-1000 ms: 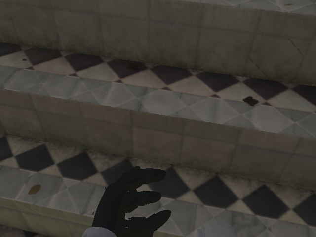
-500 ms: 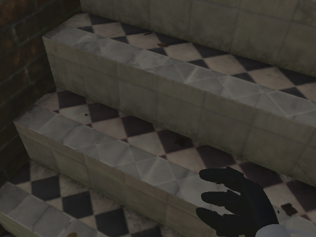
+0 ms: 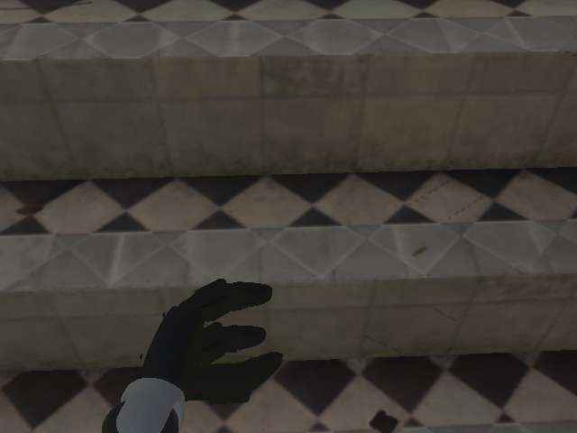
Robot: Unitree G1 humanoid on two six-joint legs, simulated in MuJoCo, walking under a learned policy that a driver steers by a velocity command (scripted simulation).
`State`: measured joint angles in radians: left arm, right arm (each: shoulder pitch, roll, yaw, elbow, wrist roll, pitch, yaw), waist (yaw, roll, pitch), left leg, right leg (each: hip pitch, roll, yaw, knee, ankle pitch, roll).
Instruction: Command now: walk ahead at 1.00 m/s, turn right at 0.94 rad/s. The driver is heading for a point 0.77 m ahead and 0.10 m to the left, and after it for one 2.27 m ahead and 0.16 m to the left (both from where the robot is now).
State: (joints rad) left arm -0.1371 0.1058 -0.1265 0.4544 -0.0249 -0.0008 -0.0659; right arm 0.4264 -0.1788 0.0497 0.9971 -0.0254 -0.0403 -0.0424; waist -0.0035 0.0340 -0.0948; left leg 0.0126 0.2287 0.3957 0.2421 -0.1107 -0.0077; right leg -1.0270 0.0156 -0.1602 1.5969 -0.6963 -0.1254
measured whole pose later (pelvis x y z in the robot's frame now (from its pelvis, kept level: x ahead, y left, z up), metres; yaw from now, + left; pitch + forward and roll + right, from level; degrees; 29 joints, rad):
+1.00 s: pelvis +0.48 -0.13 +0.54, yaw +20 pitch +4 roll +0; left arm 0.11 0.16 -0.04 0.73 0.05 -0.07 0.05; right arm 0.19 -0.31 -0.05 0.76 0.00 -0.05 0.07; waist -0.01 0.05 -0.13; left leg -0.80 -0.10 -0.14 1.76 0.11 0.15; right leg -0.74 -0.14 -0.06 1.18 -0.50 0.02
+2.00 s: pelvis +0.64 +0.07 +0.64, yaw +14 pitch +6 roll +0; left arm -0.10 0.23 0.01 0.67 0.03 0.05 -0.01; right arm 0.17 -0.29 -0.04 0.61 0.01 -0.06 -0.02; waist -0.10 -0.01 -0.01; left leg -0.88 0.10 0.03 1.82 -0.57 -0.06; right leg -0.17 -0.02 0.00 0.44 -0.31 -0.03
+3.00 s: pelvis +0.40 +0.19 +0.50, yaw -9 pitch +1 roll -5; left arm 0.01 0.17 0.01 0.35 0.01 0.05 0.11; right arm 0.40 -0.35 -0.02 0.82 -0.05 0.13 0.01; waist 0.00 0.09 -0.01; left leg -0.06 0.09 0.02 0.25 0.43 0.09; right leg -0.95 0.16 0.04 1.66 -0.53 0.03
